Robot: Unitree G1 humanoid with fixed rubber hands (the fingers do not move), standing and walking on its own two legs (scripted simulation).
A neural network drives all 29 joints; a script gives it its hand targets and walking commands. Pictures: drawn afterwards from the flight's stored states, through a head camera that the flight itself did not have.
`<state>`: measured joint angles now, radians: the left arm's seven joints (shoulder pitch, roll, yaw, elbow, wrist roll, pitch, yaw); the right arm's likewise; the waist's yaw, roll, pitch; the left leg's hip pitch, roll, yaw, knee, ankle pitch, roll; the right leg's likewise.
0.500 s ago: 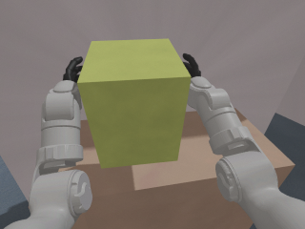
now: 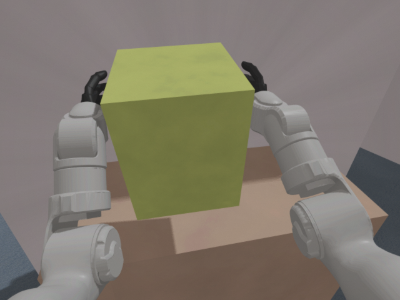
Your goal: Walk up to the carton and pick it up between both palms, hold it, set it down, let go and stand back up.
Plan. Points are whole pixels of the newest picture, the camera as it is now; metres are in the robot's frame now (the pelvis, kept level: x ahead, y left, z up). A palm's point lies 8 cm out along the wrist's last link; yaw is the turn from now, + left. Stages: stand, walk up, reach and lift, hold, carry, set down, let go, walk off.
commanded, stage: hold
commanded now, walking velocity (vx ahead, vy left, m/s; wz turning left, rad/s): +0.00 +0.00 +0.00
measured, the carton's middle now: (179, 129) +0.38 +0.01 +0.24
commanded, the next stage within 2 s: none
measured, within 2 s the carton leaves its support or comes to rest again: neither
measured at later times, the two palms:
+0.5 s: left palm (90, 100) +0.36 +0.16 +0.31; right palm (260, 87) +0.37 -0.14 +0.33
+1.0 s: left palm (91, 103) +0.37 +0.16 +0.30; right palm (259, 90) +0.37 -0.14 +0.32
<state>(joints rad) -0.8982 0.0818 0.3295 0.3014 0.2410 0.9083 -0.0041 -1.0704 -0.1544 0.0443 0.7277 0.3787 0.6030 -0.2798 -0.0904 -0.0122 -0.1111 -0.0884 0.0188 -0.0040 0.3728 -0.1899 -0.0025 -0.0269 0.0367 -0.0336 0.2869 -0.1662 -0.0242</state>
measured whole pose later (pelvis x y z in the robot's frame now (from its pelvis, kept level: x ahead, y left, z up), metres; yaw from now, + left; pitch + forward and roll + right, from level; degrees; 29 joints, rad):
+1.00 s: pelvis +0.00 -0.01 +0.00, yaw +1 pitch -4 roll -1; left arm -0.98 0.11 0.34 0.41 0.23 0.92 -0.02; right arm -1.16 -0.17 0.04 0.80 0.40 0.67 -0.30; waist -0.09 -0.01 -0.17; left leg -0.13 0.02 -0.03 0.37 -0.18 -0.01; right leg -0.06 0.05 -0.03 0.29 -0.16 -0.03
